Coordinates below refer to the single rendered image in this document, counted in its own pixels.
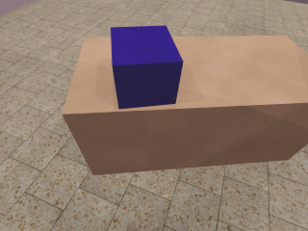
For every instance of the pedestal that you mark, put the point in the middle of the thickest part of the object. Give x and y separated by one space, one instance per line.
240 100

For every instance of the carton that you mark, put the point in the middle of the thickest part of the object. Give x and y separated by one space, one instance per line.
147 66

